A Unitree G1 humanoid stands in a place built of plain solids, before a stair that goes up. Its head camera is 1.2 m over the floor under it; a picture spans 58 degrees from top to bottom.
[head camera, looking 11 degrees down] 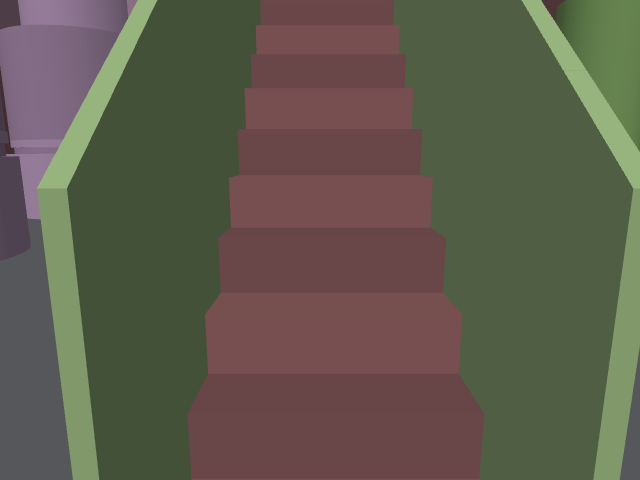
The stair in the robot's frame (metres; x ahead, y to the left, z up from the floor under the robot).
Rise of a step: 0.19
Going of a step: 0.21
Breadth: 0.83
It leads straight ahead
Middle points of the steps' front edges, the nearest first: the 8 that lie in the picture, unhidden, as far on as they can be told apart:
0.99 -0.04 0.56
1.19 -0.04 0.75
1.40 -0.04 0.94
1.61 -0.04 1.12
1.81 -0.04 1.31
2.02 -0.04 1.50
2.22 -0.04 1.68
2.43 -0.04 1.87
